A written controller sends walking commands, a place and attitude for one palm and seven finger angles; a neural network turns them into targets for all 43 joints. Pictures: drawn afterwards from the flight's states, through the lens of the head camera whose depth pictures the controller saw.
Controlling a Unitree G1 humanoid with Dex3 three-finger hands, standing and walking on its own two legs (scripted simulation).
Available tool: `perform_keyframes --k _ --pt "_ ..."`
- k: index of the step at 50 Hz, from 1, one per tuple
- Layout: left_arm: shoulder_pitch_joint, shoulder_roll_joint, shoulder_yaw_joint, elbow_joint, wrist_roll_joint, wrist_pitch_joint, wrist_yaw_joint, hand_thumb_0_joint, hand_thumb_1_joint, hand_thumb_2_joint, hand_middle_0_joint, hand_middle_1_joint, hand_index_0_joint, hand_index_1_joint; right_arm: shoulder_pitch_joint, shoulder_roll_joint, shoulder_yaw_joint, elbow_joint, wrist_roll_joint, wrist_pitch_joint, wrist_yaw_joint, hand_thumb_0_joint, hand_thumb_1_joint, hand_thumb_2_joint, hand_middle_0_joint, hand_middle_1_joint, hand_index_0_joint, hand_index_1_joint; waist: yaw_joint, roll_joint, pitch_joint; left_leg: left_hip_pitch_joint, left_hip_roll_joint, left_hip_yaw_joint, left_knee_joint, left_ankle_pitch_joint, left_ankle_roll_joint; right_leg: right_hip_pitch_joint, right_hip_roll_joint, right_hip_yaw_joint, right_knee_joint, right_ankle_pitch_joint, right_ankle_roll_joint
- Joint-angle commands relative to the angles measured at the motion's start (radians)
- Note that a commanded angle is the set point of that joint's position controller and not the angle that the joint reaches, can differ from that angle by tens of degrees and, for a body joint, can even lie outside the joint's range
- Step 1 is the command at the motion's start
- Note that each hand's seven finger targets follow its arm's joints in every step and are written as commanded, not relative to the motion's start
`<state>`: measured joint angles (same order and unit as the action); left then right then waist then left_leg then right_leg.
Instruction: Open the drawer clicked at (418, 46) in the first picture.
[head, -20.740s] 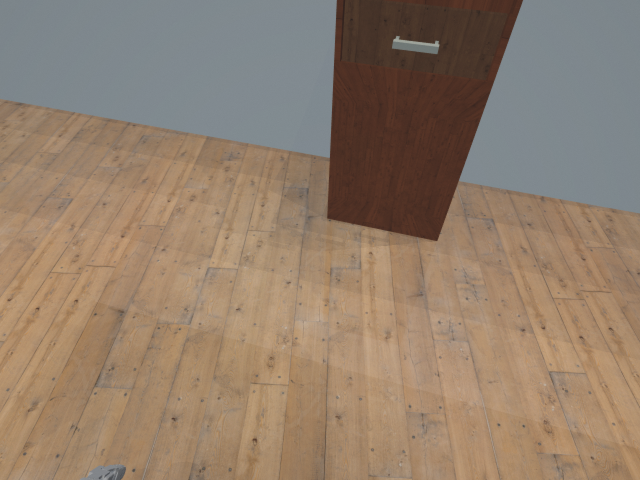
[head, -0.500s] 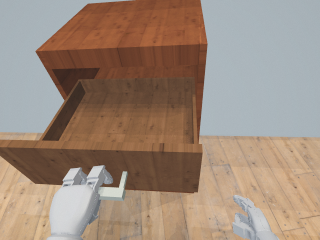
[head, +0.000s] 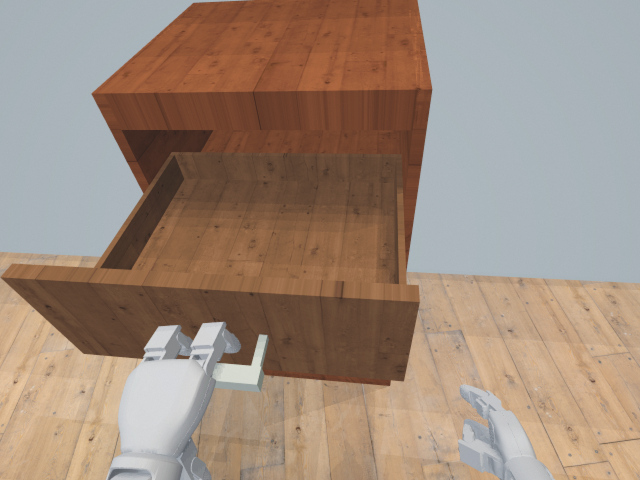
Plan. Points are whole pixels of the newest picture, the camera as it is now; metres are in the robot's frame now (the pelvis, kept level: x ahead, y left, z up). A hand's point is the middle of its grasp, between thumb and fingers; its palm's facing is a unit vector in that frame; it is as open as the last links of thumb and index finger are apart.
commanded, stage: lift the hand off the handle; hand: left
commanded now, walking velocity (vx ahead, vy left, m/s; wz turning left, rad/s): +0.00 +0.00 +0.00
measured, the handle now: (209, 357) +0.23 +0.17 +0.07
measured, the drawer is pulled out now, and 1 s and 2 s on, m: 0.30 0.30 0.30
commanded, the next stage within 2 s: draw the hand back to the body in 1.50 s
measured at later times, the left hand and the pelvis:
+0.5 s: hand (191, 390) +0.19 +0.17 +0.08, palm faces +0.11 -0.18 -0.98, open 13.7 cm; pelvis -0.01 +0.01 +0.01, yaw +0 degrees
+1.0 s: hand (165, 359) +0.19 +0.18 +0.14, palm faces +0.14 -0.18 -0.97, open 13.5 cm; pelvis -0.01 +0.01 +0.03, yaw +0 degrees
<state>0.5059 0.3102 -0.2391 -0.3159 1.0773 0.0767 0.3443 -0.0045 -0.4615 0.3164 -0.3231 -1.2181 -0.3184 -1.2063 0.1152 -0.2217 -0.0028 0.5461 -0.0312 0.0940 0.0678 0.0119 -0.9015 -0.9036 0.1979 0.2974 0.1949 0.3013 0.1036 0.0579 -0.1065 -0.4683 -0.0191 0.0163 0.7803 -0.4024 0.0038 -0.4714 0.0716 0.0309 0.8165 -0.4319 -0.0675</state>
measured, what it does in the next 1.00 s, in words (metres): stands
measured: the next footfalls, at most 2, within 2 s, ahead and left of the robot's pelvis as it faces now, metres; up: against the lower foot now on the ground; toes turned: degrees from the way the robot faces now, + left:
none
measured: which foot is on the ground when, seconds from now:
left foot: down 0.00-1.00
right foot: down 0.00-1.00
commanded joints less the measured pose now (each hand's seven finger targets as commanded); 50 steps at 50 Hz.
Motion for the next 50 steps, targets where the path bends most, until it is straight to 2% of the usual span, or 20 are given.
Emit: perform_keyframes --k 1,3,10,14,18,21,23,25,28,33,34,35,39,40,43,44,46,48,49,50 --pt "-0.088 0.067 0.038 -0.161 0.018 0.001 0.024 0.000 -0.500 0.300 -0.300 -1.200 -0.300 -1.200 -0.156 -0.068 -0.020 -0.169 0.006 -0.048 0.003 0.000 -0.900 -0.900 0.200 0.300 0.200 0.300 -0.015 -0.080 -0.100 0.114 -0.017 -0.023 -0.057 0.229 0.024 -0.029 -0.031 0.086 -0.164 0.225 0.012" --pt "-0.106 0.072 0.036 -0.179 0.010 0.008 0.023 0.000 -0.500 0.300 -0.300 -1.200 -0.300 -1.200 -0.174 -0.071 -0.020 -0.173 0.011 -0.046 0.003 0.000 -0.900 -0.900 0.200 0.300 0.200 0.300 -0.017 -0.061 -0.111 0.121 -0.016 -0.030 -0.059 0.241 0.027 -0.018 -0.030 0.078 -0.157 0.248 0.009" --pt "-0.195 0.066 0.021 -0.115 0.016 0.028 0.010 0.000 -0.500 0.300 -0.300 -1.200 -0.300 -1.200 -0.180 -0.063 -0.014 -0.154 0.016 -0.040 -0.012 0.000 -0.900 -0.900 0.200 0.300 0.200 0.300 -0.025 -0.117 -0.065 0.111 -0.016 -0.025 -0.074 0.185 0.030 -0.031 -0.035 0.078 -0.194 0.168 0.019" --pt "-0.228 0.110 0.043 -0.223 0.007 0.033 -0.003 0.000 -0.500 0.300 -0.300 -1.200 -0.300 -1.200 -0.182 -0.060 -0.008 -0.160 0.012 -0.041 -0.016 0.000 -0.900 -0.900 0.200 0.300 0.200 0.300 -0.009 -0.067 -0.132 0.162 -0.019 -0.024 -0.083 0.219 0.036 0.014 -0.044 0.083 -0.204 0.183 0.016" --pt "-0.261 0.132 0.069 -0.276 -0.029 0.028 -0.027 0.000 -0.500 0.300 -0.300 -1.200 -0.300 -1.200 -0.208 -0.065 -0.007 -0.159 0.018 -0.037 -0.023 0.000 -0.900 -0.900 0.200 0.300 0.200 0.300 -0.011 -0.043 -0.104 0.195 -0.014 -0.031 -0.113 0.225 0.036 0.035 -0.041 0.089 -0.241 0.180 0.013" --pt "-0.219 0.103 0.043 -0.288 -0.036 0.024 -0.044 0.000 -0.500 0.300 -0.300 -1.200 -0.300 -1.200 -0.201 -0.059 -0.006 -0.162 0.015 -0.037 -0.017 0.000 -0.900 -0.900 0.200 0.300 0.200 0.300 -0.003 -0.062 -0.080 0.201 -0.013 -0.027 -0.126 0.245 0.036 0.043 -0.045 0.075 -0.249 0.190 0.018" --pt "-0.232 0.146 0.095 -0.292 -0.051 0.032 -0.051 0.000 -0.500 0.300 -0.300 -1.200 -0.300 -1.200 -0.223 -0.067 -0.003 -0.160 0.024 -0.031 -0.020 0.000 -0.900 -0.900 0.200 0.300 0.200 0.300 -0.002 -0.056 -0.064 0.209 -0.008 -0.029 -0.145 0.237 0.033 0.059 -0.041 0.085 -0.271 0.184 0.016" --pt "-0.236 0.136 0.084 -0.289 -0.044 0.041 -0.062 0.000 -0.500 0.300 -0.300 -1.200 -0.300 -1.200 -0.225 -0.060 -0.002 -0.153 0.024 -0.028 -0.018 0.000 -0.900 -0.900 0.200 0.300 0.200 0.300 0.001 -0.063 -0.052 0.212 -0.009 -0.021 -0.157 0.239 0.031 0.069 -0.044 0.092 -0.287 0.177 0.019" --pt "-0.224 0.140 0.086 -0.342 -0.058 0.053 -0.079 0.000 -0.500 0.300 -0.300 -1.200 -0.300 -1.200 -0.237 -0.069 0.003 -0.167 0.031 -0.024 -0.011 0.000 -0.900 -0.900 0.200 0.300 0.200 0.300 0.006 -0.050 -0.083 0.243 -0.003 -0.029 -0.176 0.272 0.033 0.107 -0.041 0.078 -0.286 0.218 0.017" --pt "-0.282 0.163 0.093 -0.375 -0.066 0.077 -0.115 0.000 -0.500 0.300 -0.300 -1.200 -0.300 -1.200 -0.258 -0.072 0.009 -0.166 0.038 -0.014 -0.013 0.000 -0.900 -0.900 0.200 0.300 0.200 0.300 0.001 -0.037 -0.055 0.274 0.003 -0.025 -0.207 0.265 0.035 0.123 -0.043 0.078 -0.326 0.191 0.020" --pt "-0.274 0.168 0.093 -0.375 -0.052 0.081 -0.120 0.000 -0.500 0.300 -0.300 -1.200 -0.300 -1.200 -0.237 -0.066 0.013 -0.166 0.033 -0.016 -0.012 0.000 -0.900 -0.900 0.200 0.300 0.200 0.300 0.015 -0.052 -0.079 0.272 0.004 -0.014 -0.208 0.278 0.034 0.140 -0.048 0.077 -0.321 0.186 0.022" --pt "-0.298 0.165 0.089 -0.378 -0.064 0.078 -0.127 0.000 -0.500 0.300 -0.300 -1.200 -0.300 -1.200 -0.254 -0.068 0.010 -0.156 0.036 -0.010 -0.015 0.000 -0.900 -0.900 0.200 0.300 0.200 0.300 0.005 -0.045 -0.045 0.274 0.003 -0.021 -0.223 0.281 0.030 0.140 -0.043 0.079 -0.334 0.201 0.019" --pt "-0.303 0.188 0.103 -0.454 -0.070 0.085 -0.147 0.000 -0.500 0.300 -0.300 -1.200 -0.300 -1.200 -0.250 -0.071 0.016 -0.175 0.036 -0.009 -0.012 0.000 -0.900 -0.900 0.200 0.300 0.200 0.300 0.022 -0.022 -0.101 0.302 0.011 -0.018 -0.231 0.324 0.031 0.184 -0.047 0.068 -0.329 0.238 0.021" --pt "-0.297 0.185 0.105 -0.441 -0.086 0.084 -0.152 0.000 -0.500 0.300 -0.300 -1.200 -0.300 -1.200 -0.263 -0.072 0.014 -0.167 0.040 -0.003 -0.015 0.000 -0.900 -0.900 0.200 0.300 0.200 0.300 0.014 -0.031 -0.058 0.302 0.010 -0.023 -0.241 0.329 0.028 0.186 -0.043 0.075 -0.345 0.258 0.020" --pt "-0.334 0.204 0.125 -0.460 -0.101 0.097 -0.170 0.000 -0.500 0.300 -0.300 -1.200 -0.300 -1.200 -0.288 -0.078 0.018 -0.167 0.048 0.002 -0.013 0.000 -0.900 -0.900 0.200 0.300 0.200 0.300 0.006 -0.023 -0.054 0.319 0.015 -0.026 -0.254 0.326 0.030 0.201 -0.044 0.071 -0.359 0.270 0.023" --pt "-0.310 0.203 0.126 -0.452 -0.088 0.105 -0.178 0.000 -0.500 0.300 -0.300 -1.200 -0.300 -1.200 -0.266 -0.072 0.022 -0.171 0.041 0.001 -0.011 0.000 -0.900 -0.900 0.200 0.300 0.200 0.300 0.022 -0.048 -0.071 0.315 0.015 -0.015 -0.253 0.334 0.030 0.209 -0.049 0.072 -0.360 0.253 0.026" --pt "-0.330 0.205 0.123 -0.450 -0.098 0.108 -0.192 0.000 -0.500 0.300 -0.300 -1.200 -0.300 -1.200 -0.278 -0.077 0.019 -0.160 0.042 0.009 -0.012 0.000 -0.900 -0.900 0.200 0.300 0.200 0.300 0.015 -0.038 -0.041 0.318 0.012 -0.019 -0.271 0.341 0.027 0.220 -0.047 0.075 -0.376 0.272 0.027" --pt "-0.358 0.229 0.147 -0.503 -0.120 0.118 -0.200 0.000 -0.500 0.300 -0.300 -1.200 -0.300 -1.200 -0.310 -0.086 0.026 -0.173 0.055 0.013 -0.011 0.000 -0.900 -0.900 0.200 0.300 0.200 0.300 0.011 -0.003 -0.067 0.338 0.019 -0.027 -0.279 0.351 0.027 0.245 -0.045 0.070 -0.370 0.299 0.025" --pt "-0.359 0.206 0.116 -0.500 -0.097 0.124 -0.210 0.000 -0.500 0.300 -0.300 -1.200 -0.300 -1.200 -0.287 -0.076 0.027 -0.168 0.046 0.013 -0.006 0.000 -0.900 -0.900 0.200 0.300 0.200 0.300 0.020 -0.010 -0.080 0.336 0.022 -0.017 -0.279 0.362 0.025 0.237 -0.049 0.064 -0.364 0.273 0.024" --pt "-0.375 0.198 0.103 -0.504 -0.114 0.123 -0.218 0.000 -0.500 0.300 -0.300 -1.200 -0.300 -1.200 -0.302 -0.078 0.024 -0.163 0.050 0.019 -0.007 0.000 -0.900 -0.900 0.200 0.300 0.200 0.300 0.009 -0.007 -0.046 0.341 0.020 -0.023 -0.287 0.363 0.024 0.231 -0.045 0.068 -0.381 0.279 0.024"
